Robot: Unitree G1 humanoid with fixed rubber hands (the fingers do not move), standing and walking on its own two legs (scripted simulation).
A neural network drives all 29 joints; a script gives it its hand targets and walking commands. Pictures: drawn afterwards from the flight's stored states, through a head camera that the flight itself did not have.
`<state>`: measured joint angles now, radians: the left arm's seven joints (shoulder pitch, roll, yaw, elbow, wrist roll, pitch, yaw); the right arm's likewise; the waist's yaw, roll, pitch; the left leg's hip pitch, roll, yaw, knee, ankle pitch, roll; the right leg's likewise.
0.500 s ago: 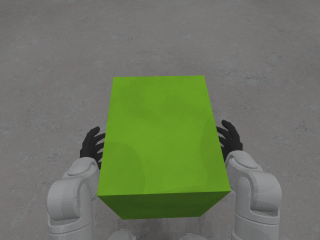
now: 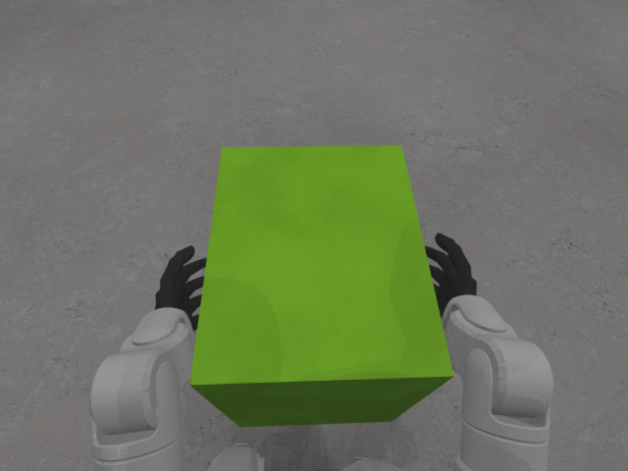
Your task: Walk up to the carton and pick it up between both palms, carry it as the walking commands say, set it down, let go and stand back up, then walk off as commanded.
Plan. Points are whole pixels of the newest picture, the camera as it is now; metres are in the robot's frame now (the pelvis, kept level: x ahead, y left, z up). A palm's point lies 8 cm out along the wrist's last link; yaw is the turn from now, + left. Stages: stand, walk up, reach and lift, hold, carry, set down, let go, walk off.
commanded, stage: carry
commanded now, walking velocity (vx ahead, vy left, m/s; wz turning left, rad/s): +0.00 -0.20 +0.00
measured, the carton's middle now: (314, 297) +0.32 +0.00 +0.01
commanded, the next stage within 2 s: none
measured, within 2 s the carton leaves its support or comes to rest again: neither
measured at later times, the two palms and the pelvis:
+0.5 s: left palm (253, 342) +0.24 +0.06 +0.07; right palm (544, 334) +0.24 -0.24 +0.07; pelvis -0.03 -0.08 +0.00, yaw -1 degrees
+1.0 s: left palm (344, 383) +0.20 -0.03 +0.07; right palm out of the picture +0.19 -0.33 +0.07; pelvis -0.07 -0.16 +0.00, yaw -3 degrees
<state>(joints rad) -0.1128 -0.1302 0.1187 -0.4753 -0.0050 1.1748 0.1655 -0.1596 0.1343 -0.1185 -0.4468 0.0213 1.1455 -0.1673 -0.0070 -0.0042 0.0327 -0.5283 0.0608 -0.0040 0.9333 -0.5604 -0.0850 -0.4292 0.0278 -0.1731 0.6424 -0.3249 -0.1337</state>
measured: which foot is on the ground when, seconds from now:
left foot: up 0.00-0.12, down 0.14-0.34, up 0.36-0.74, down 0.76-0.96, up 0.98-1.00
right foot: down 0.00-0.16, up 0.18-0.28, down 0.30-0.78, up 0.80-0.92, down 0.94-1.00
